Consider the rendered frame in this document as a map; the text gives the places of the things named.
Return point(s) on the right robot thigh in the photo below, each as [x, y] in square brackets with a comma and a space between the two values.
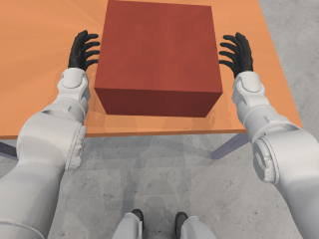
[196, 230]

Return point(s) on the right robot forearm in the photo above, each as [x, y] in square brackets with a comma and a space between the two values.
[254, 110]

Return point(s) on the left robot forearm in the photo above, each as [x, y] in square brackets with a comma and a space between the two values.
[71, 103]

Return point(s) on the robot left shin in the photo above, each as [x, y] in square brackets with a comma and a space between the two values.
[131, 215]

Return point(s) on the table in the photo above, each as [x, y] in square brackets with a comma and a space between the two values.
[36, 38]

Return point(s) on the carton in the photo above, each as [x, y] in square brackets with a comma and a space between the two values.
[158, 60]

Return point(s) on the robot left hand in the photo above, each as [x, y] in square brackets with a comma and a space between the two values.
[78, 56]

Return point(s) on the robot left upper arm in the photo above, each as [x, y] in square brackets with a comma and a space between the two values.
[29, 193]

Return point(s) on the robot right upper arm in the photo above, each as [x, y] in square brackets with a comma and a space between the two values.
[290, 161]

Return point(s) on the robot right hand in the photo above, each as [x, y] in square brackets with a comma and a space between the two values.
[241, 59]

